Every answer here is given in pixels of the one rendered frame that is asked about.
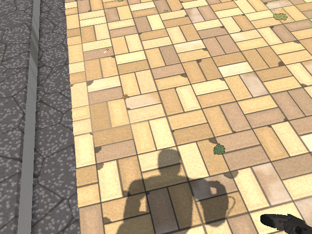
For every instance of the right robot hand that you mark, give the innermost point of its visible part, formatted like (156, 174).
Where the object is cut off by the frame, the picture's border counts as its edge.
(288, 223)

